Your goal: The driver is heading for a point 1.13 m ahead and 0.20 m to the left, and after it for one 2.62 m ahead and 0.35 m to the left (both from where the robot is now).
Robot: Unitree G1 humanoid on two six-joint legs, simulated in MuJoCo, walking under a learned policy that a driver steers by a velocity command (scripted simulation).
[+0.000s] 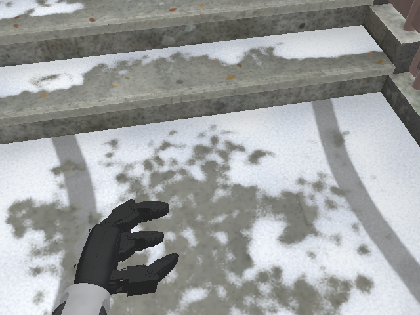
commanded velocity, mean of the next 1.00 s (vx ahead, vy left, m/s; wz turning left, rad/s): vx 0.99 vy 0.00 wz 0.34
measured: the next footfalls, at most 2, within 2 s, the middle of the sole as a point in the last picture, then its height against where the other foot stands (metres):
right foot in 0.10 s outside the picture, level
left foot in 0.54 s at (153, 269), level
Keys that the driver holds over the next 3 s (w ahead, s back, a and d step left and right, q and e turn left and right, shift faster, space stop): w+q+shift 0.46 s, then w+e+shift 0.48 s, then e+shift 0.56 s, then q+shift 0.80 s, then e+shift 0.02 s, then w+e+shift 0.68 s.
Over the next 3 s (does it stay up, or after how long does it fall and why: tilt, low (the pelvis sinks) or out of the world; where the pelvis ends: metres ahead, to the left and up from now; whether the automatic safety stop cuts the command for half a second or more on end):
stays up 1.64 0.37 0.21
